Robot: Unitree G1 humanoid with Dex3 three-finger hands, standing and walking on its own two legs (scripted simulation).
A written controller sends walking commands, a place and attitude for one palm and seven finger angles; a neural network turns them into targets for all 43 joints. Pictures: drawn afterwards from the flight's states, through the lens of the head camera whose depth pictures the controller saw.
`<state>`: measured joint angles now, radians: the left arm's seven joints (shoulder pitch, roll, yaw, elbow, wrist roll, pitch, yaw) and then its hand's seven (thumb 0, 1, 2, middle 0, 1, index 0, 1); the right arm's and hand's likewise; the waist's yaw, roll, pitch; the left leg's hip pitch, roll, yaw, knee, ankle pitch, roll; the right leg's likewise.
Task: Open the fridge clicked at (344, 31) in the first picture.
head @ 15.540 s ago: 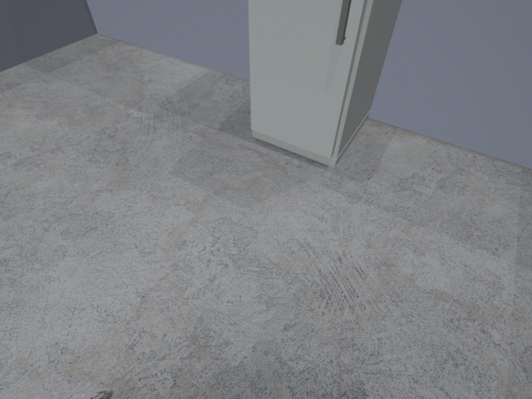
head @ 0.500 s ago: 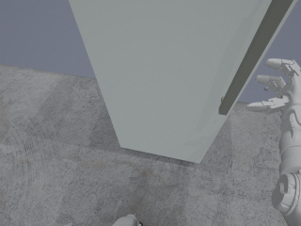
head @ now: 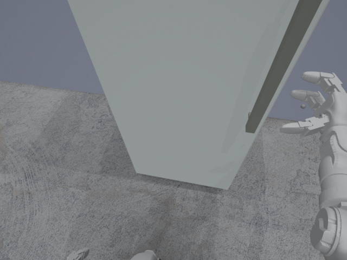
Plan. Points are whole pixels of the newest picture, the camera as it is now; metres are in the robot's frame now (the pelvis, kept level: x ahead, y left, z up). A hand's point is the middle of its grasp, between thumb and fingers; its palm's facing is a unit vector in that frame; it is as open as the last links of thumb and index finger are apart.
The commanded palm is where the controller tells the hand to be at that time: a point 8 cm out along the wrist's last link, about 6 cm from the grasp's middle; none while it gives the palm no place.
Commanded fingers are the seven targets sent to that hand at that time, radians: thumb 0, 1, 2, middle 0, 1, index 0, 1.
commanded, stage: move the hooked fingers beside the handle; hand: right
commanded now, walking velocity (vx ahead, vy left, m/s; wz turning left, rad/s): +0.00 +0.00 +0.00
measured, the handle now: (278, 60) +0.51 -0.15 +0.19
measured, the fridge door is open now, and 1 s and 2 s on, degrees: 0 0 0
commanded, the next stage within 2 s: feel for the door with the fingertips in 0.20 s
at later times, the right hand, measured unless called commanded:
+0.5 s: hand (288, 102) +0.46 -0.19 +0.12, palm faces +0.05 +1.00 +0.02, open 14.0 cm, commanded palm +0.43 -0.24 +0.12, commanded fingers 0.00 0.50 -0.30 0.30 1.20 0.30 1.20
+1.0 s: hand (281, 99) +0.47 -0.18 +0.12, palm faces +0.08 +1.00 +0.01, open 13.8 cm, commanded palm +0.43 -0.23 +0.12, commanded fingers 0.00 0.50 -0.30 0.30 1.20 0.30 1.20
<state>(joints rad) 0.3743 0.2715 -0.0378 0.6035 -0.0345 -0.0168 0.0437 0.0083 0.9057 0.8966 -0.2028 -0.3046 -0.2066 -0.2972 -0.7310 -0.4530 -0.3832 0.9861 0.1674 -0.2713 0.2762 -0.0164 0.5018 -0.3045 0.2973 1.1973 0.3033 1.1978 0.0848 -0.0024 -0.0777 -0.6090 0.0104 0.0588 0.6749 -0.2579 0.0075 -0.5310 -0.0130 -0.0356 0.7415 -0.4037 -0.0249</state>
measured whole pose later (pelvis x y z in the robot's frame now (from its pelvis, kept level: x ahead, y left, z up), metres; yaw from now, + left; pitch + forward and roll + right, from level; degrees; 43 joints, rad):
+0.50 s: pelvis +0.00 +0.00 +0.00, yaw +0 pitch +11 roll +1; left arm 0.39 0.27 -0.04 0.62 -0.03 -0.01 0.03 0.01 0.91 0.90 -0.20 -0.30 -0.21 -0.30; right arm -0.76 -0.40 -0.34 0.98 0.16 -0.26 0.22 -0.02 0.50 -0.30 0.30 1.20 0.30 1.20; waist 0.09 -0.01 -0.08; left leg -0.61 0.01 0.06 0.69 -0.27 0.01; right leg -0.53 -0.01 -0.03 0.75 -0.41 -0.02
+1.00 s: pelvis +0.00 +0.01 +0.00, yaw +0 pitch +11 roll +0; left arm 0.38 0.27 -0.03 0.62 -0.03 -0.02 0.03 0.01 0.91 0.90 -0.20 -0.30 -0.21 -0.30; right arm -0.80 -0.41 -0.37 1.05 0.13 -0.31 0.18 -0.02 0.50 -0.30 0.33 1.22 0.34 1.22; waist 0.11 -0.01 -0.07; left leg -0.63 0.00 0.06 0.69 -0.26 0.03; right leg -0.54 -0.02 -0.03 0.74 -0.40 -0.01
